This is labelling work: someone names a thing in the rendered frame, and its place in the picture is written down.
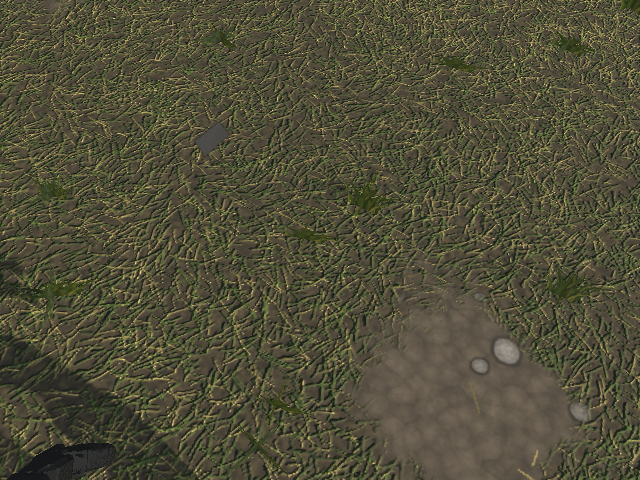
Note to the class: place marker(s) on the robot left hand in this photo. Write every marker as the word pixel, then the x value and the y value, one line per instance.
pixel 63 463

